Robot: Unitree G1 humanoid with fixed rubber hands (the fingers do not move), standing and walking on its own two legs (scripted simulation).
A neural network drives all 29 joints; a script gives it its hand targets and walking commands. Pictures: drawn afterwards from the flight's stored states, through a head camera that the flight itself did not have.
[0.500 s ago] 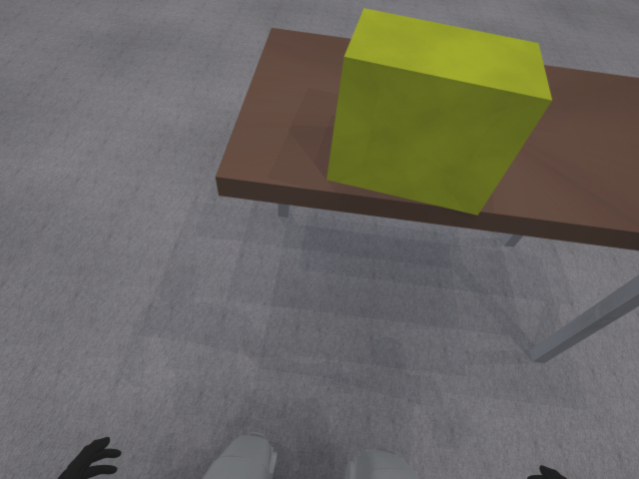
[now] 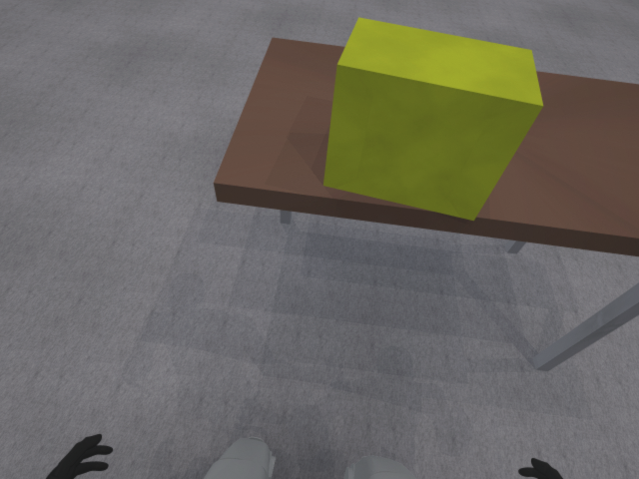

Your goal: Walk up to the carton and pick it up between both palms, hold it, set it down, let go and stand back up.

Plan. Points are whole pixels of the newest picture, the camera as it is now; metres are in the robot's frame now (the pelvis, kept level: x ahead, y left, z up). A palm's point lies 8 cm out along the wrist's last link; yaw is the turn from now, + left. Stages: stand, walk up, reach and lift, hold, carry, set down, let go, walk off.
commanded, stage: walk up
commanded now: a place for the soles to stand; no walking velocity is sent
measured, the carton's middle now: (418, 123) +0.63 -0.14 +0.09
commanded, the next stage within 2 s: none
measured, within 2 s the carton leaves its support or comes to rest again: neither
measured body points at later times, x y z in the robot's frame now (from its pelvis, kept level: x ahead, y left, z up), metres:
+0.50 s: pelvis +0.05 -0.10 -0.02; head +0.05 -0.10 +0.43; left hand +0.15 +0.25 -0.11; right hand +0.11 -0.43 -0.11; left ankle +0.04 +0.11 -0.64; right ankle +0.14 -0.16 -0.70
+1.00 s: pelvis +0.14 -0.23 -0.01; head +0.17 -0.24 +0.44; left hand +0.27 +0.10 -0.10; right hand +0.12 -0.56 -0.12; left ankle +0.17 -0.05 -0.68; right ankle +0.14 -0.32 -0.70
